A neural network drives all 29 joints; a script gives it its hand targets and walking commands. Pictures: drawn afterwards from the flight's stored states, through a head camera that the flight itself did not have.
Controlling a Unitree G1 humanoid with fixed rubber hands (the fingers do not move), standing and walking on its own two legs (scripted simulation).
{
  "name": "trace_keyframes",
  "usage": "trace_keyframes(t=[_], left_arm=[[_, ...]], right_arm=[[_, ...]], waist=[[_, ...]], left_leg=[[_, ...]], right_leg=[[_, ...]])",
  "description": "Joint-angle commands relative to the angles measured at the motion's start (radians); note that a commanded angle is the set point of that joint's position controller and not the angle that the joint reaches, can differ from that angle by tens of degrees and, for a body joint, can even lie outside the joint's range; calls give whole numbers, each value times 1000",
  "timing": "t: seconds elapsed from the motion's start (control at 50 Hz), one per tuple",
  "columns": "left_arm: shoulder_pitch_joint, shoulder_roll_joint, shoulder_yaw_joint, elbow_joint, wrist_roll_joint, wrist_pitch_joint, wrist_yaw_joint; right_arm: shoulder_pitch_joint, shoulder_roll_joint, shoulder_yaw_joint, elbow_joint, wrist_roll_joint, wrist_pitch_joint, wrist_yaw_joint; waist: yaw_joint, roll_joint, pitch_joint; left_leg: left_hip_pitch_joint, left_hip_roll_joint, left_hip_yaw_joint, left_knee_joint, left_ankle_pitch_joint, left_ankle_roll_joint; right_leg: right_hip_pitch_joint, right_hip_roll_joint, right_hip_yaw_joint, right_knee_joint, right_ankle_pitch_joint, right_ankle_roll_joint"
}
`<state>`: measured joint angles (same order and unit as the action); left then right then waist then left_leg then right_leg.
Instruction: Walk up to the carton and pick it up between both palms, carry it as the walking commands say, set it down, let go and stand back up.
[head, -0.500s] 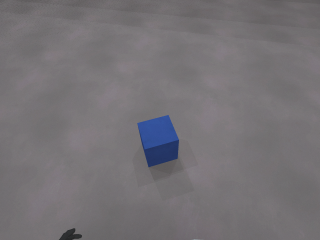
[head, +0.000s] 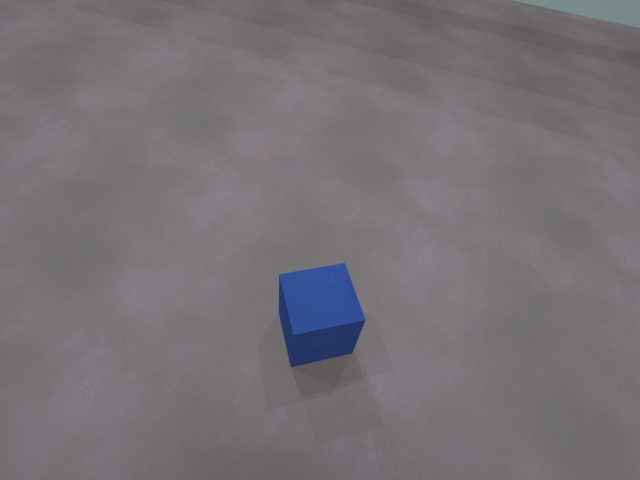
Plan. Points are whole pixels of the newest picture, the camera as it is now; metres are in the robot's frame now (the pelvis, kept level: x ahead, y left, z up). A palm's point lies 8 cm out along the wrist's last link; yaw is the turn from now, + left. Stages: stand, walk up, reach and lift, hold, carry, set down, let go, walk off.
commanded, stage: walk up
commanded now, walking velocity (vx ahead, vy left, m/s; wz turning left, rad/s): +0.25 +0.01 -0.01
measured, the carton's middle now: (317, 315) +0.65 -0.04 -0.65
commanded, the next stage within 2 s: none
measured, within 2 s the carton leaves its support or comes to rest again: neither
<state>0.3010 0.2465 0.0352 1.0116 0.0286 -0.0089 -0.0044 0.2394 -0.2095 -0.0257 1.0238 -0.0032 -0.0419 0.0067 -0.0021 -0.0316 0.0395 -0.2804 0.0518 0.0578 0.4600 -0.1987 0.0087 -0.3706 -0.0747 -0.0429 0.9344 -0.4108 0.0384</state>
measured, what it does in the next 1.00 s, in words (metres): walks ahead: right foot, then left foot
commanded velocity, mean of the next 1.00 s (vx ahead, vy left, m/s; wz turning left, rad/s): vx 0.18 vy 0.05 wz -0.01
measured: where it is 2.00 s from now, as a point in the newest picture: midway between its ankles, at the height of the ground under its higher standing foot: outside the picture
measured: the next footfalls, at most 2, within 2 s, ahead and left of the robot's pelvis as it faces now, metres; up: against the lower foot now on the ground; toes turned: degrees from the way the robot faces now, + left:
right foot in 0.22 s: +0.08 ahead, -0.16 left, +0.00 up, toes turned -4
left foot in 0.66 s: +0.18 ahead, +0.15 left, +0.00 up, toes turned +4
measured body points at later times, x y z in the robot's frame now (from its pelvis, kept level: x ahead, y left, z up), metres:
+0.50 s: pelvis +0.08 -0.03 +0.01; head +0.10 -0.07 +0.45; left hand +0.05 +0.24 -0.12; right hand +0.12 -0.29 -0.16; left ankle +0.06 +0.14 -0.68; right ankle +0.04 -0.15 -0.74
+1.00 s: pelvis +0.14 +0.00 -0.01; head +0.17 -0.01 +0.44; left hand +0.17 +0.26 -0.15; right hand +0.18 -0.24 -0.16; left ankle +0.14 +0.15 -0.74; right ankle +0.14 -0.11 -0.74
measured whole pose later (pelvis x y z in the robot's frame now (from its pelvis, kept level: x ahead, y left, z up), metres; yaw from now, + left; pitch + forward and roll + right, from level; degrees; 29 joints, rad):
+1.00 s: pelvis +0.14 +0.00 -0.01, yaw -1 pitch +2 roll +1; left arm 0.25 0.22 0.03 1.01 0.02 0.00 0.01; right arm 0.22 -0.18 -0.02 1.02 0.00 0.00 -0.02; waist 0.00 0.00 0.03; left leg -0.28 0.07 0.07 0.49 -0.26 -0.04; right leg -0.29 -0.04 -0.05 0.52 -0.25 -0.01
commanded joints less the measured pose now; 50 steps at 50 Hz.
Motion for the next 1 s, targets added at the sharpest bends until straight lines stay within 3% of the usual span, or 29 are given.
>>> trace_keyframes(t=[0.0, 0.08, 0.16, 0.18, 0.22, 0.24, 0.28, 0.32, 0.42, 0.48, 0.54, 0.56, 0.58, 0.6, 0.62, 0.64, 0.66, 0.68, 0.7, 0.72, 0.74, 0.76, 0.82, 0.86, 0.88, 0.9, 0.92, 0.94, 0.98], left_arm=[[-37, 22, 9, -58, -4, 20, -10], [-82, 5, -6, -82, -5, 3, -14], [66, 25, -3, -33, -13, -26, -3], [121, 42, 7, -7, -11, -38, 6], [201, 176, 47, 17, -4, -37, 16], [192, 222, 52, 16, 6, -26, 17], [105, 182, 42, 3, 3, -25, 27], [92, 146, 32, 3, -3, -39, 33], [164, 155, 31, 47, 1, -51, 28], [170, 156, 40, 57, 12, -45, 30], [115, 158, 43, 41, 10, -34, 22], [110, 151, 38, 54, 6, -33, 16], [97, 138, 36, 75, -8, -29, 23], [111, 98, 24, 76, -12, -28, 20], [138, 63, 6, 63, -19, -33, 23], [95, 7, -11, 29, -6, -36, 23], [96, 12, 4, 31, -8, -21, 26], [74, 33, 5, 30, -12, -11, 29], [31, 48, 4, 2, -11, -9, 21], [-8, 71, 32, 9, -18, 9, 26], [51, 44, 5, 10, -24, 10, 21], [59, 33, 8, -2, -27, 14, 18], [40, -9, -16, -13, -22, 29, 14], [43, -21, -1, -20, -38, 27, 27], [113, -6, -17, 0, -38, 10, 28], [105, 29, 2, 0, -35, -1, 28], [93, 68, 16, -5, -22, -12, 32], [41, 112, 11, 16, -23, -10, 26], [1, 77, 2, 10, -21, -10, 28]], right_arm=[[141, -158, -35, 14, -23, -22, -19], [144, -168, -47, 6, -27, -12, -22], [88, -190, -64, -13, -16, 6, -13], [104, -146, -60, -23, -14, 6, -9], [17, -68, -29, -83, -7, 12, -5], [-18, -95, -30, -79, -22, 29, -3], [-31, -110, -40, -74, -30, 42, 4], [4, -98, -35, -50, -35, 46, 20], [-44, -98, -27, -57, -29, 53, 29], [-130, -81, -16, -87, -18, 54, 36], [-110, -70, -3, -83, -4, 29, 33], [-68, -65, -5, -77, -1, 22, 29], [38, -80, -15, -56, -1, 5, 16], [128, -110, -32, 0, -14, -6, 5], [194, -181, -54, 15, -25, -17, -9], [288, -272, -72, 30, -26, -17, -17], [294, -243, -58, 40, -21, -11, -16], [204, -202, -39, 4, -5, -9, -19], [163, -194, -47, -6, -17, -4, -23], [110, -190, -44, -35, -1, -8, -34], [46, -162, -26, -44, -17, -10, -36], [44, -142, -19, -35, -14, -1, -35], [52, -113, -31, -26, -27, 14, -29], [30, -109, -35, -25, -6, 34, -44], [-7, -121, -36, -32, 7, 37, -39], [21, -98, -30, -34, 10, 36, -39], [72, -61, -25, -47, 7, 38, -34], [57, -37, -9, -48, 6, 46, -33], [57, -36, -11, -16, 4, 49, -35]], waist=[[-43, 187, -49], [-58, 224, -68], [27, 156, -147], [46, 68, -191], [119, -254, -80], [115, -204, -13], [73, -66, 84], [51, -54, 61], [69, -165, -17], [87, -205, 52], [68, -246, -32], [38, -288, -56], [-4, -245, -90], [-38, -83, -153], [-65, 71, -195], [-59, 318, -186], [-53, 279, -172], [-40, 207, -76], [-47, 243, -52], [-11, 124, -14], [2, 274, -65], [3, 336, -88], [-5, 277, -94], [19, 160, -55], [43, 201, -115], [46, 102, -165], [31, -80, -168], [14, -177, -128], [5, -133, -109]], left_leg=[[223, 252, -231, -238, 124, 130], [255, 247, -173, -212, 131, 161], [112, 180, -105, -123, 39, 111], [35, 132, -89, -39, -42, 73], [-299, -29, -6, 296, -304, -16], [-356, 5, -73, 417, -332, -20], [-373, 50, -111, 519, -181, -24], [-373, 41, -98, 546, -111, -49], [-340, 7, -25, 493, -75, -58], [-312, 30, -30, 326, -101, -56], [-163, -15, 36, 139, -139, -61], [-37, -31, 60, 69, -112, -68], [82, -32, 92, -43, 2, -53], [251, -19, 108, -95, 86, -47], [422, 128, -63, -89, 231, -7], [471, 355, -378, -95, 659, 30], [398, 408, -425, -128, 537, 111], [332, 383, -334, -103, 654, 168], [348, 355, -290, -119, 555, 176], [253, 351, -257, -32, 1032, 153], [203, 269, -139, -38, 952, 115], [174, 235, -100, -25, 999, 109], [91, 199, -98, -138, 312, 125], [140, 186, -106, -63, 617, 117], [172, 162, -69, -24, 527, 90], [123, 126, -74, -7, 361, 59], [77, 74, -42, 75, 146, 24], [52, 16, -31, 46, -106, -22], [54, 17, -31, 4, -84, -19]], right_leg=[[-163, -5, -18, -14, 49, 8], [-121, 10, -55, -230, 19, 17], [224, 59, -129, -520, 199, -1], [369, 5, -74, -570, 219, -20], [402, -319, 433, -763, 31, -134], [318, -404, 529, -805, -63, -179], [248, -331, 426, -808, -115, -139], [280, -288, 328, -741, 186, -115], [345, -245, 202, -667, 467, -120], [320, -268, 177, -699, 381, -151], [350, -223, 93, -606, 605, -156], [285, -183, 43, -593, 548, -138], [271, -121, -42, -525, 485, -117], [210, -75, -38, -399, 438, -100], [50, -36, -68, -217, 317, -57], [-140, 50, -29, -43, -184, -33], [-139, 18, 41, 39, -227, -36], [-166, 15, 30, 115, -215, -15], [-227, -18, 7, 68, -115, -2], [-148, -6, 39, 112, -99, 17], [-66, -9, 50, -45, -67, 20], [-8, 25, 28, -43, -66, 21], [58, 46, -70, -241, -7, 5], [100, 59, -37, -464, 173, 6], [152, 42, -36, -596, 315, -15], [254, -3, -17, -622, 399, -24], [277, -106, 86, -606, 597, -40], [233, -163, 169, -615, 696, -95], [243, -149, 156, -608, 662, -125]])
